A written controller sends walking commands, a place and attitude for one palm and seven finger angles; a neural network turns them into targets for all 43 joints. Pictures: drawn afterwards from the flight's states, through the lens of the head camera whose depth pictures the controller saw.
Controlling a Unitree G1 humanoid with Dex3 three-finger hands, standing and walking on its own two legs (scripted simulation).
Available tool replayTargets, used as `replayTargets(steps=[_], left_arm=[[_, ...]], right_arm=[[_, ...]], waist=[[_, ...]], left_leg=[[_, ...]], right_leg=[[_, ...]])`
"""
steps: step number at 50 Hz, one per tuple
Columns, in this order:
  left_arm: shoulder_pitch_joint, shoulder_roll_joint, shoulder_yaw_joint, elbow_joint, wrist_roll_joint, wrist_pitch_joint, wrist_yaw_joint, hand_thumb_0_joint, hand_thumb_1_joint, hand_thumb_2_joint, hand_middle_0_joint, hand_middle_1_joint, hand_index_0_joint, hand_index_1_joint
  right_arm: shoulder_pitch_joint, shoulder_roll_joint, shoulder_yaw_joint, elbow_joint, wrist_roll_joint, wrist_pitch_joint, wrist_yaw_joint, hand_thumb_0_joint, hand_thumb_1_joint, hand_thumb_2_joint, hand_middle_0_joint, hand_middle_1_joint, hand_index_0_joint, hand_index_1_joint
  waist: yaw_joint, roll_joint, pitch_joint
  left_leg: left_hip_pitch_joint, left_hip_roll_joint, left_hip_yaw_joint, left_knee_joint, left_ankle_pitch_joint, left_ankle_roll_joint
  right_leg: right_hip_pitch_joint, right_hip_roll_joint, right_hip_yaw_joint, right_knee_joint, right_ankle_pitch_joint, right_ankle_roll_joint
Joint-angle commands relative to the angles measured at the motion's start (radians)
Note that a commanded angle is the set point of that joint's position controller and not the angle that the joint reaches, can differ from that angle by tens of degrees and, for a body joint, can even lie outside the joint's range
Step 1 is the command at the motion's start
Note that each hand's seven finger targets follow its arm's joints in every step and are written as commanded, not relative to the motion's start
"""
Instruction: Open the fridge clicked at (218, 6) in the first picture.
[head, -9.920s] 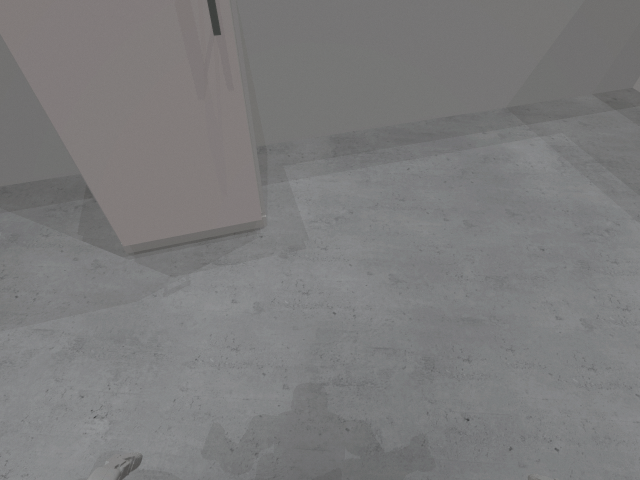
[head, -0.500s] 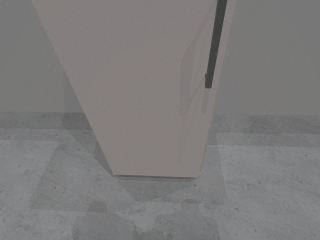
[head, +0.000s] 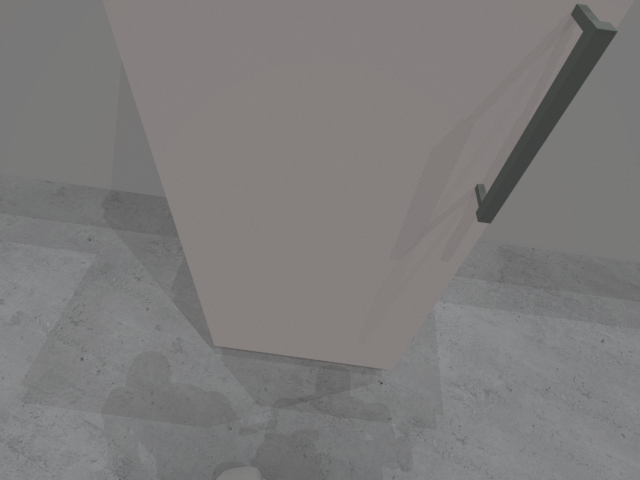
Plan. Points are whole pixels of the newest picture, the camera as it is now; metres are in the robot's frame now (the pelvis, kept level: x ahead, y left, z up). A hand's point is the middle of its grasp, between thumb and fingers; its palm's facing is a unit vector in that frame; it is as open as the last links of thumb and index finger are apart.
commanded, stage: come to a stop and stand still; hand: right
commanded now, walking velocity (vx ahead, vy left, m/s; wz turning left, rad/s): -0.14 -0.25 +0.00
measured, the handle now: (525, 132) +0.48 -0.18 +0.21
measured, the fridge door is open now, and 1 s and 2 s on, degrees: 0 0 0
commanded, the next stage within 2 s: look again from close up in 1.28 s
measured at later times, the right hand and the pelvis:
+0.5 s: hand out of the picture -0.06 -0.26 -0.17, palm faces +0.06 +0.98 -0.19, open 7.4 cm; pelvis -0.07 -0.06 +0.02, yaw +0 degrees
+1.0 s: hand out of the picture +0.00 -0.20 -0.16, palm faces -0.02 +0.97 -0.25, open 7.3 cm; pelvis -0.05 -0.02 +0.00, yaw +2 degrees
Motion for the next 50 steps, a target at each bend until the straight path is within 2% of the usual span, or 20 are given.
replayTargets(steps=[1, 5, 10, 13, 14, 15, 16, 19, 22, 28, 32, 34, 35, 36, 38, 39, 40, 41, 45, 50], left_arm=[[0.028, 0.087, 0.032, -0.07, 0.003, 0.02, -0.002, 0.0, 0.9, 0.9, -0.2, -0.3, -0.2, -0.3], [0.011, 0.096, 0.039, -0.109, 0.012, 0.04, -0.022, 0.0, 0.9, 0.9, -0.2, -0.3, -0.2, -0.3], [0.01, 0.099, 0.028, -0.137, 0.007, 0.012, -0.033, 0.0, 0.9, 0.9, -0.2, -0.3, -0.2, -0.3], [0.167, 0.098, 0.017, -0.086, 0.005, -0.01, -0.027, 0.0, 0.9, 0.9, -0.2, -0.3, -0.2, -0.3], [0.166, 0.142, 0.02, -0.088, 0.012, -0.022, -0.021, 0.0, 0.9, 0.9, -0.2, -0.3, -0.2, -0.3], [0.099, 0.224, 0.034, -0.122, 0.024, -0.032, -0.013, 0.0, 0.9, 0.9, -0.2, -0.3, -0.2, -0.3], [-0.013, 0.255, 0.032, -0.173, 0.028, -0.028, -0.003, 0.0, 0.9, 0.9, -0.2, -0.3, -0.2, -0.3], [-0.123, 0.205, 0.013, -0.185, 0.024, -0.044, 0.005, 0.0, 0.9, 0.9, -0.2, -0.3, -0.2, -0.3], [-0.027, 0.195, 0.014, -0.152, 0.016, -0.058, 0.012, 0.0, 0.9, 0.9, -0.2, -0.3, -0.2, -0.3], [0.124, 0.178, 0.021, -0.086, 0.022, -0.06, 0.025, 0.0, 0.9, 0.9, -0.2, -0.3, -0.2, -0.3], [0.104, 0.179, 0.02, -0.059, 0.023, -0.054, 0.024, 0.0, 0.9, 0.9, -0.2, -0.3, -0.2, -0.3], [0.087, 0.167, 0.016, -0.046, 0.012, -0.053, 0.022, 0.0, 0.9, 0.9, -0.2, -0.3, -0.2, -0.3], [-0.054, 0.194, 0.008, -0.095, -0.004, -0.069, 0.008, 0.0, 0.9, 0.9, -0.2, -0.3, -0.2, -0.3], [-0.027, 0.08, -0.014, -0.141, 0.006, -0.055, -0.01, 0.0, 0.9, 0.9, -0.2, -0.3, -0.2, -0.3], [0.062, 0.037, -0.025, -0.121, 0.016, -0.054, -0.023, 0.0, 0.9, 0.9, -0.2, -0.3, -0.2, -0.3], [0.102, 0.031, -0.025, -0.104, 0.019, -0.052, -0.024, 0.0, 0.9, 0.9, -0.2, -0.3, -0.2, -0.3], [0.123, 0.039, -0.032, -0.096, 0.016, -0.061, -0.02, 0.0, 0.9, 0.9, -0.2, -0.3, -0.2, -0.3], [0.128, 0.055, -0.034, -0.088, 0.014, -0.066, -0.014, 0.0, 0.9, 0.9, -0.2, -0.3, -0.2, -0.3], [0.108, 0.085, -0.042, -0.067, 0.016, -0.072, 0.0, 0.0, 0.9, 0.9, -0.2, -0.3, -0.2, -0.3], [0.089, 0.077, -0.045, -0.073, 0.011, -0.058, 0.007, 0.0, 0.9, 0.9, -0.2, -0.3, -0.2, -0.3]], right_arm=[[0.135, -0.223, -0.065, -0.024, -0.004, 0.017, -0.031, 0.0, -0.9, -0.9, 0.2, 0.3, 0.2, 0.3], [0.067, -0.228, -0.073, -0.076, -0.011, 0.024, -0.031, 0.0, -0.9, -0.9, 0.2, 0.3, 0.2, 0.3], [0.037, -0.248, -0.076, -0.106, -0.029, 0.039, -0.015, 0.0, -0.9, -0.9, 0.2, 0.3, 0.2, 0.3], [0.004, -0.232, -0.065, -0.102, -0.015, 0.054, -0.004, 0.0, -0.9, -0.9, 0.2, 0.3, 0.2, 0.3], [0.028, -0.179, -0.049, -0.106, -0.003, 0.055, 0.001, 0.0, -0.9, -0.9, 0.2, 0.3, 0.2, 0.3], [0.039, -0.108, -0.038, -0.115, 0.012, 0.06, 0.007, 0.0, -0.9, -0.9, 0.2, 0.3, 0.2, 0.3], [0.008, -0.117, -0.042, -0.122, 0.007, 0.066, 0.008, 0.0, -0.9, -0.9, 0.2, 0.3, 0.2, 0.3], [0.121, -0.142, -0.059, -0.057, -0.012, 0.069, 0.034, 0.0, -0.9, -0.9, 0.2, 0.3, 0.2, 0.3], [0.157, -0.135, -0.049, -0.021, -0.01, 0.048, 0.039, 0.0, -0.9, -0.9, 0.2, 0.3, 0.2, 0.3], [0.074, -0.114, -0.03, -0.049, -0.004, 0.042, 0.04, 0.0, -0.9, -0.9, 0.2, 0.3, 0.2, 0.3], [0.118, -0.071, -0.016, -0.018, 0.008, 0.032, 0.034, 0.0, -0.9, -0.9, 0.2, 0.3, 0.2, 0.3], [0.184, -0.069, -0.012, 0.019, 0.01, 0.022, 0.029, 0.0, -0.9, -0.9, 0.2, 0.3, 0.2, 0.3], [0.293, -0.108, -0.002, 0.084, -0.004, 0.0, -0.021, 0.0, -0.9, -0.9, 0.2, 0.3, 0.2, 0.3], [0.263, -0.17, -0.007, 0.033, -0.001, -0.012, -0.015, 0.0, -0.9, -0.9, 0.2, 0.3, 0.2, 0.3], [0.192, -0.173, 0.003, 0.002, -0.003, -0.02, -0.011, 0.0, -0.9, -0.9, 0.2, 0.3, 0.2, 0.3], [0.16, -0.161, -0.005, -0.003, -0.004, -0.028, -0.012, 0.0, -0.9, -0.9, 0.2, 0.3, 0.2, 0.3], [0.168, -0.147, -0.008, 0.003, 0.005, -0.037, -0.016, 0.0, -0.9, -0.9, 0.2, 0.3, 0.2, 0.3], [0.162, -0.123, -0.001, 0.008, 0.01, -0.038, -0.02, 0.0, -0.9, -0.9, 0.2, 0.3, 0.2, 0.3], [0.157, -0.119, 0.0, 0.001, 0.01, -0.016, -0.014, 0.0, -0.9, -0.9, 0.2, 0.3, 0.2, 0.3], [0.177, -0.136, 0.001, 0.007, 0.008, -0.017, -0.01, 0.0, -0.9, -0.9, 0.2, 0.3, 0.2, 0.3]], waist=[[-0.073, 0.176, -0.154], [-0.054, 0.196, -0.164], [-0.055, 0.288, -0.139], [0.023, 0.225, -0.151], [0.019, 0.02, -0.133], [0.014, -0.297, -0.033], [-0.005, -0.285, 0.085], [-0.079, -0.152, 0.065], [-0.043, -0.082, 0.016], [0.028, -0.109, -0.03], [0.009, -0.141, -0.098], [-0.026, -0.101, -0.123], [-0.1, -0.016, -0.077], [-0.055, 0.155, -0.041], [0.003, 0.087, -0.085], [0.023, 0.081, -0.145], [0.017, 0.212, -0.195], [0.015, 0.231, -0.196], [-0.016, -0.1, -0.047], [-0.015, 0.1, 0.0]], left_leg=[[0.211, 0.323, -0.256, -0.166, 0.708, 0.171], [0.106, 0.284, -0.222, -0.249, 0.261, 0.127], [0.006, 0.236, -0.257, -0.342, -0.228, 0.095], [-0.135, 0.137, -0.182, -0.269, -0.391, -0.001], [-0.18, 0.062, -0.131, -0.105, -0.4, -0.034], [-0.233, -0.047, -0.045, 0.128, -0.331, -0.078], [-0.187, -0.034, -0.127, 0.221, -0.251, -0.064], [-0.153, -0.061, -0.151, 0.462, -0.117, -0.063], [-0.244, -0.069, -0.131, 0.487, -0.075, -0.075], [-0.225, -0.028, -0.111, 0.272, -0.192, -0.079], [-0.024, -0.055, -0.071, 0.046, -0.229, -0.059], [0.13, -0.069, -0.049, -0.15, -0.048, -0.054], [0.143, 0.016, -0.171, -0.192, 0.105, -0.015], [0.093, 0.104, -0.295, -0.299, -0.133, 0.028], [0.05, 0.123, -0.261, -0.295, -0.163, 0.1], [0.128, 0.089, -0.203, -0.217, 0.076, 0.101], [0.201, 0.082, -0.206, -0.156, 0.229, 0.097], [0.212, 0.078, -0.186, -0.124, 0.289, 0.088], [0.116, -0.002, -0.132, -0.054, 0.099, 0.031], [0.098, 0.03, -0.181, -0.134, 0.157, 0.037]], right_leg=[[-0.179, 0.009, 0.1, 0.326, 0.008, 0.004], [-0.161, 0.009, 0.094, 0.317, 0.114, 0.016], [-0.025, 0.017, 0.03, -0.004, 0.064, -0.002], [0.235, 0.05, -0.022, -0.354, 0.196, -0.017], [0.214, -0.031, 0.114, -0.489, 0.1, -0.03], [0.027, -0.239, 0.411, -0.691, -0.192, -0.088], [-0.207, -0.324, 0.488, -0.787, -0.278, -0.135], [-0.192, -0.232, 0.328, -0.733, -0.114, -0.124], [0.046, -0.183, 0.235, -0.672, 0.081, -0.118], [0.227, -0.263, 0.282, -0.604, 0.374, -0.189], [0.198, -0.246, 0.247, -0.516, 0.583, -0.188], [0.132, -0.195, 0.206, -0.444, 0.596, -0.146], [0.003, -0.148, 0.066, -0.226, 0.525, -0.074], [-0.117, -0.027, 0.017, -0.165, 0.134, -0.041], [-0.047, 0.008, 0.018, -0.109, 0.138, -0.038], [-0.03, 0.009, 0.013, -0.122, 0.18, -0.033], [-0.035, -0.006, 0.032, -0.165, 0.222, -0.038], [-0.011, -0.013, 0.043, -0.214, 0.271, -0.04], [0.002, -0.073, 0.109, -0.314, 0.552, -0.055], [0.007, -0.039, 0.075, -0.314, 0.401, -0.041]])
